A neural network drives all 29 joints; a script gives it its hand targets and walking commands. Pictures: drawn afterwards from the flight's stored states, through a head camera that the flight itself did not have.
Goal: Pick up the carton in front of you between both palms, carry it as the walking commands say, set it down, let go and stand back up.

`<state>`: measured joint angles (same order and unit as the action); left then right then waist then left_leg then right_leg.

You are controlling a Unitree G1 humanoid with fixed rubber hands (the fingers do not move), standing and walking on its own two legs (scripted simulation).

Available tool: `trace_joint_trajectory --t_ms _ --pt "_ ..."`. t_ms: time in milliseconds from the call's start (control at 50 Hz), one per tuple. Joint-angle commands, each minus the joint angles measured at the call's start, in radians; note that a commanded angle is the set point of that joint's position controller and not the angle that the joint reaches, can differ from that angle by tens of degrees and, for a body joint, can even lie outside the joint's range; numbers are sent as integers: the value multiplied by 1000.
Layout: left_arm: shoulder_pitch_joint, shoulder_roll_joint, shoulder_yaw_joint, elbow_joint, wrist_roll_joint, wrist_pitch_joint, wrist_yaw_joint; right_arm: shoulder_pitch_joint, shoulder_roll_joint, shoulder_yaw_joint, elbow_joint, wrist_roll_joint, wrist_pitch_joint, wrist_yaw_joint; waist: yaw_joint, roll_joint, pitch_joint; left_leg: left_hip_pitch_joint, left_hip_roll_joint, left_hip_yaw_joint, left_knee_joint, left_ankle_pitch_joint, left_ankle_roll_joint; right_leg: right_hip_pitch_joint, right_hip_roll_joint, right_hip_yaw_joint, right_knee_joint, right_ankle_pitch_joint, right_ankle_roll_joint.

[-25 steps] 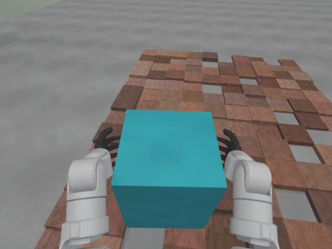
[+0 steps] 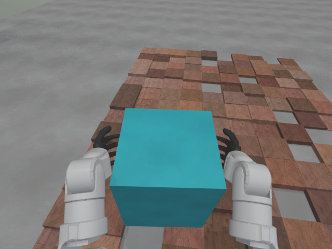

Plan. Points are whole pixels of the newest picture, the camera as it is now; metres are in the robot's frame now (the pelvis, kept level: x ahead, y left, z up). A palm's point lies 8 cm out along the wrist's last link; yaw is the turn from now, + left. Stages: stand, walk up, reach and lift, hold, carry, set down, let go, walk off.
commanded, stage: carry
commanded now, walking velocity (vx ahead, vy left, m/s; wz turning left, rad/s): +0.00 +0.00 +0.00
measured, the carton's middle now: (166, 171) +0.33 +0.00 +0.05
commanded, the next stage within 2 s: none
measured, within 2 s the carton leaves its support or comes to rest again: neither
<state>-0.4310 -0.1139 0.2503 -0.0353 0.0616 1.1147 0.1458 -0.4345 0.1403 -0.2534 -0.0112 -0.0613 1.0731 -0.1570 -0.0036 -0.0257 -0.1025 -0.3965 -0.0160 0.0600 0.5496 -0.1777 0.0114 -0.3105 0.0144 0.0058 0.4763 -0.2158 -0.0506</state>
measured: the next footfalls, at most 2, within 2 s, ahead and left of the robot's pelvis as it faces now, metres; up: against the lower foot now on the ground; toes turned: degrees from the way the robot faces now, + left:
right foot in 1.90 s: +0.36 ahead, -0.09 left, +0.00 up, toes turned -4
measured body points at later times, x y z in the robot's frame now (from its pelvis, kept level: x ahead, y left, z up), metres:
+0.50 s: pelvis +0.00 -0.01 +0.00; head -0.02 -0.02 +0.45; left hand +0.33 +0.14 +0.11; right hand +0.33 -0.16 +0.10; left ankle +0.07 +0.12 -0.72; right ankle +0.04 -0.08 -0.74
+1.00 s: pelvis +0.01 -0.01 +0.00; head -0.01 -0.02 +0.45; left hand +0.34 +0.14 +0.11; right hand +0.34 -0.16 +0.10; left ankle +0.07 +0.12 -0.72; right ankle +0.04 -0.08 -0.74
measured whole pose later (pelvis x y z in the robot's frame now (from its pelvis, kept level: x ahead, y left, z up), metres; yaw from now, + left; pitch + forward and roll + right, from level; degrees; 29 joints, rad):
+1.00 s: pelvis +0.01 -0.01 +0.00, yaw +0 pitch +2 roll +3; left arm -0.42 -0.12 0.26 -0.04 0.06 1.11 0.14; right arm -0.44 0.13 -0.24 -0.02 -0.06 1.08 -0.16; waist -0.01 -0.03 -0.10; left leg -0.39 -0.01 0.06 0.54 -0.18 0.00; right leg -0.31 0.02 0.00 0.48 -0.23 -0.06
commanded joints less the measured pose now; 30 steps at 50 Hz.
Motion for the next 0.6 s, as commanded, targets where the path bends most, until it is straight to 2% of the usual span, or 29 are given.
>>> trace_joint_trajectory --t_ms 0,20,40,60,80,100,120,140,160,180,200,220,240,260,280,300,320,340,360,380,400,420,440,460,480,500,520,560,580 --pt "-568 -747 -579 -28 -195 -22 -24 -529 715 557 -41 151 19 17 4 -21 -279 156 112 -123 -77 3 56 41 -134 121 -100 -13 -11" --pt "-565 -714 -556 -19 -167 -26 -24 -555 736 569 2 152 25 17 -8 -28 -247 148 115 -115 -66 4 42 6 -140 113 -119 8 -14" --pt "-576 -749 -546 -23 -165 -25 -27 -597 746 599 -90 168 11 19 -1 -56 -264 131 113 -125 -77 42 48 59 -136 105 -104 42 -5" --pt "-601 -746 -550 -15 -156 -25 -23 -593 754 592 -24 171 18 18 7 6 -275 120 114 -122 -94 -34 47 67 -132 99 -109 -13 1" --pt "-598 -738 -561 -36 -154 -27 -21 -557 758 583 -22 167 19 23 10 22 -258 128 98 -109 -73 -42 40 39 -132 120 -129 -42 -5" --pt "-608 -743 -550 -33 -148 -30 -20 -584 771 572 4 166 14 25 -1 37 -253 124 105 -139 -88 -63 49 28 -112 81 -118 -66 -5" --pt "-627 -765 -555 -38 -159 -35 -23 -619 786 599 -41 187 8 26 4 61 -274 126 121 -134 -117 -43 45 48 -130 105 -106 -46 -13" --pt "-637 -747 -565 -47 -161 -35 -20 -592 795 588 -10 192 7 29 3 22 -268 139 120 -123 -101 -37 42 39 -124 92 -97 -29 -8" --pt "-614 -768 -566 -75 -176 -40 -25 -602 798 624 -60 202 5 28 3 -46 -309 160 110 -112 -78 -5 54 45 -126 94 -105 -43 -15" --pt "-630 -781 -585 -79 -188 -40 -31 -651 809 633 -92 215 2 27 4 -23 -313 173 121 -126 -84 -7 58 54 -125 98 -95 -4 -17" --pt "-607 -781 -582 -48 -188 -36 -33 -639 809 620 -75 221 0 28 1 25 -289 136 123 -129 -79 10 57 57 -137 116 -97 30 -13" --pt "-596 -764 -581 -43 -180 -32 -30 -557 784 605 -30 187 8 24 0 10 -318 155 124 -121 -65 36 57 79 -131 94 -82 51 -4" --pt "-615 -761 -583 -73 -182 -43 -29 -586 797 613 -39 190 5 22 6 -4 -307 158 117 -109 -63 51 59 71 -143 110 -79 91 -13" --pt "-591 -722 -576 -57 -160 -33 -28 -535 762 583 -22 156 10 19 -10 1 -301 165 120 -115 -67 62 55 59 -151 117 -77 126 -20" --pt "-620 -725 -596 -112 -169 -36 -27 -509 781 571 -6 155 12 21 0 -41 -291 130 87 -80 -35 91 48 88 -142 104 -57 197 -14" --pt "-581 -764 -593 -63 -192 -33 -28 -540 778 594 -51 181 8 22 -13 -46 -321 140 108 -95 -49 59 48 96 -159 106 -61 188 -23" --pt "-568 -744 -579 -73 -169 -34 -31 -563 787 620 -74 186 8 24 -4 -22 -357 155 117 -123 -53 26 56 112 -140 106 -62 128 -18" --pt "-607 -755 -606 -105 -204 -38 -30 -546 786 606 -33 196 16 26 12 -15 -325 140 90 -77 -29 47 43 104 -143 101 -46 173 -22" --pt "-557 -724 -546 -34 -156 -30 -25 -574 777 618 -39 179 12 24 16 -40 -294 110 89 -84 -40 42 34 107 -156 115 -45 184 -23" --pt "-555 -729 -569 -49 -147 -31 -28 -590 758 603 -65 185 10 23 2 8 -289 149 94 -93 -45 28 34 65 -153 118 -71 151 -26" --pt "-549 -699 -543 -40 -130 -32 -23 -543 761 603 12 171 18 20 1 -19 -262 114 115 -111 -61 57 43 67 -150 95 -74 116 -19" --pt "-572 -737 -569 -68 -153 -36 -24 -594 775 612 -57 196 9 28 9 27 -297 155 103 -98 -47 35 38 65 -149 121 -89 95 -21" --pt "-579 -757 -562 -81 -176 -35 -24 -576 786 613 -61 196 9 26 9 28 -301 130 88 -93 -42 27 42 84 -152 118 -70 129 -13" --pt "-613 -769 -598 -80 -181 -40 -29 -567 784 601 -47 176 9 28 7 0 -317 141 106 -105 -55 20 52 98 -145 116 -92 76 -14" --pt "-590 -770 -587 -76 -181 -40 -33 -613 804 628 -101 202 1 30 1 -28 -295 152 86 -74 -23 27 42 81 -148 117 -79 108 -28" --pt "-624 -749 -599 -76 -192 -39 -34 -553 781 571 -14 178 9 30 3 -13 -282 145 95 -103 -42 -4 49 63 -143 108 -113 36 -20" --pt "-585 -740 -592 -116 -182 -39 -37 -564 793 602 -52 192 9 32 -9 -72 -276 137 89 -104 -36 7 49 76 -142 109 -104 54 -16" --pt "-571 -760 -577 -55 -175 -38 -39 -586 761 614 -60 189 14 31 6 -57 -256 129 68 -70 -30 -14 31 26 -158 143 -138 -40 -37" --pt "-591 -725 -567 -73 -163 -34 -31 -538 763 586 0 179 18 28 -6 -5 -258 126 91 -96 -45 -16 30 31 -157 142 -147 -50 -16"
